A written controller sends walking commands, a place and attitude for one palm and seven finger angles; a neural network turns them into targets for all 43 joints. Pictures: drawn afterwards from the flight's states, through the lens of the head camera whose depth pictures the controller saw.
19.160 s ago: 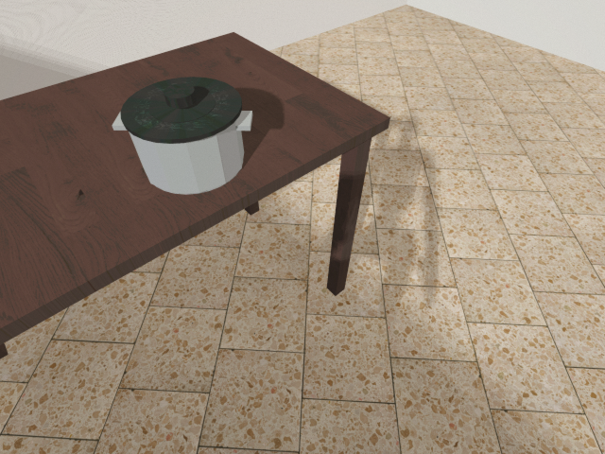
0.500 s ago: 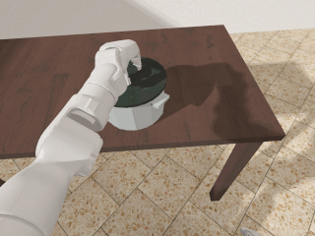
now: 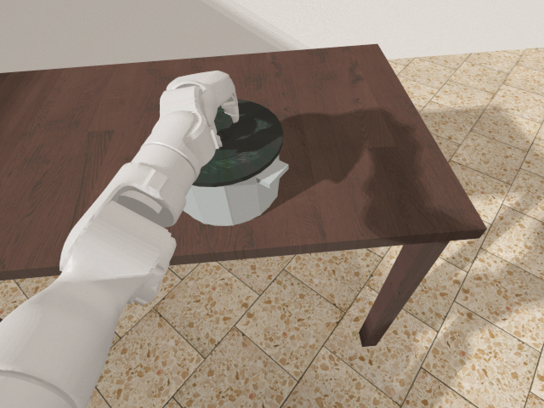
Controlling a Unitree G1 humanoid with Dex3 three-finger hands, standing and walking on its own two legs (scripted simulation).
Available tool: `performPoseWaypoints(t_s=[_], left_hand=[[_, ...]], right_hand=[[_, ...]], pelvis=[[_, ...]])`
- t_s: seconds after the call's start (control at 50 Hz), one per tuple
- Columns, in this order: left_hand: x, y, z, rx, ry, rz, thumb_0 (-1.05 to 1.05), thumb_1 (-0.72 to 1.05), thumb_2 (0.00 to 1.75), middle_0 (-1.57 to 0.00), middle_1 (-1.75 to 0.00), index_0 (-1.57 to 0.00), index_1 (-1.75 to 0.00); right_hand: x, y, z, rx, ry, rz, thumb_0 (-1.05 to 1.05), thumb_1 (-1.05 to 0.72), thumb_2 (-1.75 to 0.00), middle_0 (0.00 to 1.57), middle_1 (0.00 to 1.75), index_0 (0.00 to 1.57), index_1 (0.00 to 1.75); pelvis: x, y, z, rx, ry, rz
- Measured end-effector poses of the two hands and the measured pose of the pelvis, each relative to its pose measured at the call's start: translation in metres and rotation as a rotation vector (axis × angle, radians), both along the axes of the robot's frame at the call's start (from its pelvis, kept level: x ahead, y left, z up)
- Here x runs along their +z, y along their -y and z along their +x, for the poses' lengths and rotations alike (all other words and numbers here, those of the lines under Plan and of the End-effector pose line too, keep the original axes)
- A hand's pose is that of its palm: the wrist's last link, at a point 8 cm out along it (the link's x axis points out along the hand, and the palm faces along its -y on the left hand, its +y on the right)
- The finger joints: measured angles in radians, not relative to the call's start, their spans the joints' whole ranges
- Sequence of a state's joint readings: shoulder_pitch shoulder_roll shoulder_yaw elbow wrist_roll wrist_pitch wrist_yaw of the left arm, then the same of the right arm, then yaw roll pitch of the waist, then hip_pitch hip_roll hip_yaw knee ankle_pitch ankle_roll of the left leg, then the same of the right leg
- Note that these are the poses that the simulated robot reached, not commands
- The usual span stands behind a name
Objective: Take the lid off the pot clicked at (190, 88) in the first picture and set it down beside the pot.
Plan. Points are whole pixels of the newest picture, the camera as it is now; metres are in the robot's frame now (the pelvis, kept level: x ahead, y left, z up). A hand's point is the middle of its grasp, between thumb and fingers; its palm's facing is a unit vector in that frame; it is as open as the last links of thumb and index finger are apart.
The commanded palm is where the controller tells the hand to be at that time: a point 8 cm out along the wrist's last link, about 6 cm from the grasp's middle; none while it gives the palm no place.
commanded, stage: lift the lid straight up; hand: left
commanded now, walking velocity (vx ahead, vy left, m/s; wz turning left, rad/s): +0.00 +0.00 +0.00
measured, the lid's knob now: (217, 127) +0.51 +0.06 +0.14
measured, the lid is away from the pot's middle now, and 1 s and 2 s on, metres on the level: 0.01 0.00 0.01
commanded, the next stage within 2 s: none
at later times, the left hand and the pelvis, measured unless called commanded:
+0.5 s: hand (206, 124) +0.48 +0.06 +0.18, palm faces -0.32 -0.07 -0.95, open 8.4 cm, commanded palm +0.47 +0.07 +0.25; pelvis +0.00 +0.00 +0.00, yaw +1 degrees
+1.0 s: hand (203, 96) +0.48 +0.06 +0.22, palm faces -0.28 -0.10 -0.95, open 8.4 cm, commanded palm +0.48 +0.07 +0.29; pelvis -0.01 -0.01 +0.00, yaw +1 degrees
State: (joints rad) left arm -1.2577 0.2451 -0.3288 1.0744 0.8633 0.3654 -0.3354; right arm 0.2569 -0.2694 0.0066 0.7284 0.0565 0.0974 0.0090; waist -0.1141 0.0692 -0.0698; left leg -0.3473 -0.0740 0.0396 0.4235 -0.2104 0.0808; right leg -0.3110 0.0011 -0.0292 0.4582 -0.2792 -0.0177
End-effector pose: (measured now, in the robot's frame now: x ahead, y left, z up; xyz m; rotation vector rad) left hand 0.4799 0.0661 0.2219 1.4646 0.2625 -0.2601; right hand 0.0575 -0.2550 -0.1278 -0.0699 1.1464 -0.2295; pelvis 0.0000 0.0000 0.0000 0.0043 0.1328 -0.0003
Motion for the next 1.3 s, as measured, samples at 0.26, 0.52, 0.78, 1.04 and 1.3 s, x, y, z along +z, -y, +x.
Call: performPoseWaypoints(t_s=[0.26, 0.52, 0.78, 1.04, 1.3], left_hand=[[0.001, -0.005, -0.001, 0.000, 0.001, -0.009, -0.01, 0.18, 0.93, -0.61, -0.94, -0.55, -0.83], [0.015, -0.003, -0.004, -0.012, 0.017, 0.015, -0.01, 0.18, 0.91, -0.63, -0.92, -0.56, -0.83], [0.037, 0.006, -0.009, -0.011, 0.032, 0.008, -0.01, 0.17, 0.92, -0.64, -0.93, -0.57, -0.83], [0.058, -0.002, 0.000, 0.035, 0.053, 0.002, -0.02, 0.16, 0.92, -0.65, -0.93, -0.57, -0.83], [0.076, -0.009, -0.001, 0.030, 0.069, 0.013, -0.01, 0.16, 0.92, -0.65, -0.93, -0.57, -0.83]], right_hand=[[0.003, 0.003, 0.003, -0.002, 0.030, -0.014, 0.00, -0.91, -0.90, 0.20, 0.30, 0.20, 0.30], [-0.001, -0.005, 0.021, 0.042, 0.081, 0.020, 0.00, -0.91, -0.90, 0.20, 0.30, 0.20, 0.30], [0.001, -0.003, 0.028, 0.074, 0.109, 0.013, 0.01, -0.91, -0.90, 0.20, 0.30, 0.20, 0.30], [0.004, 0.009, 0.005, 0.030, 0.083, -0.022, 0.01, -0.91, -0.90, 0.20, 0.30, 0.20, 0.30], [0.004, 0.002, 0.007, 0.045, 0.086, -0.019, 0.01, -0.91, -0.90, 0.20, 0.30, 0.20, 0.30]], pelvis=[[0.001, -0.001, -0.001, -0.002, 0.007, -0.001], [0.001, 0.000, -0.001, 0.014, 0.015, 0.003], [0.000, 0.004, -0.005, 0.024, 0.020, 0.006], [0.001, 0.006, -0.007, 0.008, 0.012, 0.005], [0.001, 0.001, -0.005, 0.018, 0.013, 0.001]])
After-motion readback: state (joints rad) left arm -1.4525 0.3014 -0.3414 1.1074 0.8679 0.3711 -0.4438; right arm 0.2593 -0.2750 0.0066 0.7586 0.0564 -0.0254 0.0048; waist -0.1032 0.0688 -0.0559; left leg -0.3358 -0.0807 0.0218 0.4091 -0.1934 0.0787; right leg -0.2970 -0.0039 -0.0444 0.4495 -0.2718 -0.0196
